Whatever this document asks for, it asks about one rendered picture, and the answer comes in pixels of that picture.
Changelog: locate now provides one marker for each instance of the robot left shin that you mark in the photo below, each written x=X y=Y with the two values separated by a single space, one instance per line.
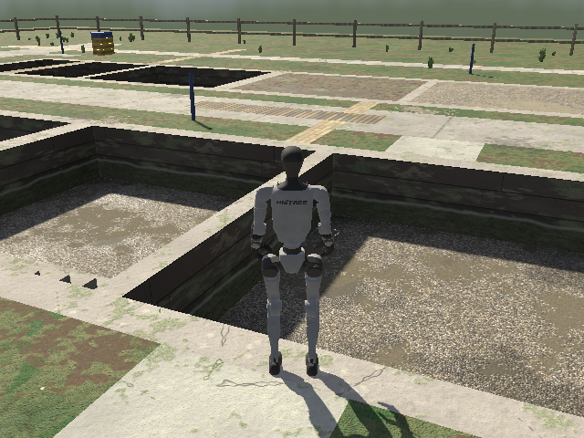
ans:
x=273 y=330

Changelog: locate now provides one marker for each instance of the right robot upper arm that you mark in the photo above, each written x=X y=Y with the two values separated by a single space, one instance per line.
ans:
x=321 y=195

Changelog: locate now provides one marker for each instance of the left robot upper arm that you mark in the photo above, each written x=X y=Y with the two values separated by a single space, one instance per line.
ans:
x=263 y=194

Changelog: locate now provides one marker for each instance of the robot left forearm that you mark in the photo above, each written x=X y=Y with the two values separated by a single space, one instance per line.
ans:
x=256 y=240

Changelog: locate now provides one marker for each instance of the humanoid robot head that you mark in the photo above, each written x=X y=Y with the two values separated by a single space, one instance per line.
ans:
x=292 y=158

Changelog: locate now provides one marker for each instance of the robot left hand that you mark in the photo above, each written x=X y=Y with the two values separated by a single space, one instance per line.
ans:
x=255 y=253

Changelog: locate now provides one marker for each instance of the robot right forearm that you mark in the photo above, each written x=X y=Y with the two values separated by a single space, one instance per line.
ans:
x=328 y=239

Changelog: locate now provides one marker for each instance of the robot right hand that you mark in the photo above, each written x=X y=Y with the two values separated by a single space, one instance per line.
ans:
x=327 y=252

